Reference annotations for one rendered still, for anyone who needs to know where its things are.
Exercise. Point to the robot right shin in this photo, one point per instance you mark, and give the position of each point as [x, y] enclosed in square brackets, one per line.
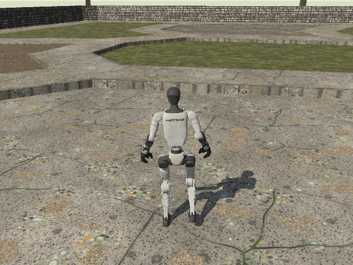
[191, 196]

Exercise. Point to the right robot hand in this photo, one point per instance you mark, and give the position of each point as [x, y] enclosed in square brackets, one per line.
[202, 150]

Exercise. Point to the right robot forearm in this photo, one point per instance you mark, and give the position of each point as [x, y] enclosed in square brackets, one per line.
[204, 142]

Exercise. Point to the left robot hand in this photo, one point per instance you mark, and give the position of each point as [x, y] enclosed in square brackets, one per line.
[145, 155]

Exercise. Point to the left robot thigh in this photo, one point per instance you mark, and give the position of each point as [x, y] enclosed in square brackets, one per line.
[163, 162]

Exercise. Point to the left robot upper arm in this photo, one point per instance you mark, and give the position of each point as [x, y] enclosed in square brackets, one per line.
[154, 126]

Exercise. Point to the left robot forearm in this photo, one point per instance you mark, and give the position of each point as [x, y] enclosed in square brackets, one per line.
[147, 146]

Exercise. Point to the right robot upper arm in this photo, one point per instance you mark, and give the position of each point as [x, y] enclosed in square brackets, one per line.
[195, 123]

